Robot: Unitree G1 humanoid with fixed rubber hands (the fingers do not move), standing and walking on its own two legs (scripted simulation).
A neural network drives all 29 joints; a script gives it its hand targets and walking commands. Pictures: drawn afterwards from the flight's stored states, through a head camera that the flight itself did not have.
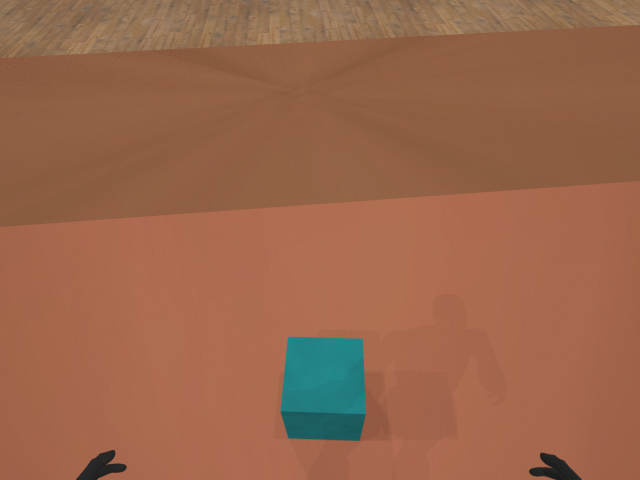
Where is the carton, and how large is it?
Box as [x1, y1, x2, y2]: [281, 337, 365, 440]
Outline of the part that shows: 288,337 281,401 281,414 288,437 359,440 365,414 362,339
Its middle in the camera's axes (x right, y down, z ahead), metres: +0.01 +0.44 +1.12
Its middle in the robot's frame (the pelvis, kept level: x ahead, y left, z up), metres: +0.45 +0.00 -0.66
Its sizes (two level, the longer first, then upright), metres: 0.210 0.200 0.250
